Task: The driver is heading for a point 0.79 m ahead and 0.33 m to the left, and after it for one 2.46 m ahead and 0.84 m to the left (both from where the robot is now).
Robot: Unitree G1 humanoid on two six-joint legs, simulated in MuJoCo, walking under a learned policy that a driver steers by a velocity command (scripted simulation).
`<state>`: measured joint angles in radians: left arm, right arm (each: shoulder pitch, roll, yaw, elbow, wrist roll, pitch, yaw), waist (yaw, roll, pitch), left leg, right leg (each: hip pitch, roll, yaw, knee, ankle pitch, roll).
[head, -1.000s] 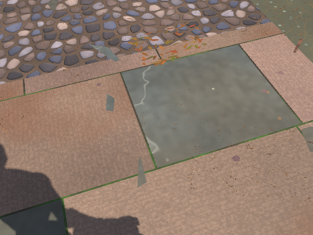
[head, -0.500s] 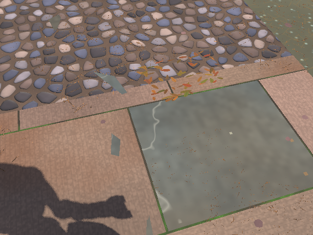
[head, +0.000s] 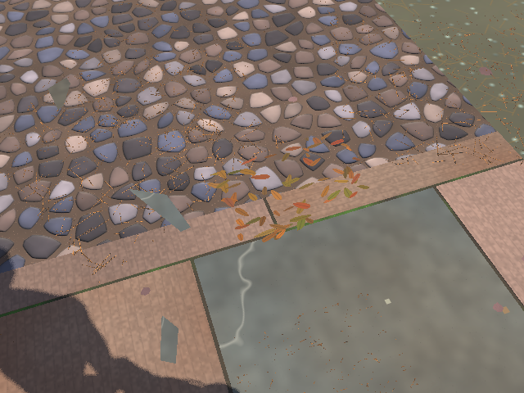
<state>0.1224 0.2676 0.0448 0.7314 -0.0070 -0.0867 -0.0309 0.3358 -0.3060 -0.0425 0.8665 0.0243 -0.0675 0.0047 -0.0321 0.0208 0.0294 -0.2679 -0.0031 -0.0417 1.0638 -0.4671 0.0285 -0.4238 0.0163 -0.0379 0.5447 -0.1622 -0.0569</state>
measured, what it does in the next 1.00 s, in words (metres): walks ahead, turning left: left foot, then right foot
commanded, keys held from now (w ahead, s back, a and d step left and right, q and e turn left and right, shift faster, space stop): w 0.02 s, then w+q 0.98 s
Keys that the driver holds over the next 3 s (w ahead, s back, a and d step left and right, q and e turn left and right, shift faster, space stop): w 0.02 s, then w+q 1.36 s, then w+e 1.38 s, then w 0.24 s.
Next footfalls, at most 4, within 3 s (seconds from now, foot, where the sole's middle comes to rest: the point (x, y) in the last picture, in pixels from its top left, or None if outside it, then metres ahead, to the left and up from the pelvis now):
0.46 left None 0.40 0.16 -0.77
0.94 right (254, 293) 0.73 0.05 -0.77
1.46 left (116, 283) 0.78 0.44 -0.77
2.00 right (124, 181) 1.16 0.47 -0.77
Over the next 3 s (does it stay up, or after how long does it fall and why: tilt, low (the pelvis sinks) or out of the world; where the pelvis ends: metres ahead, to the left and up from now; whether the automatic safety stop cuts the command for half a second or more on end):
stays up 1.48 0.64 -0.01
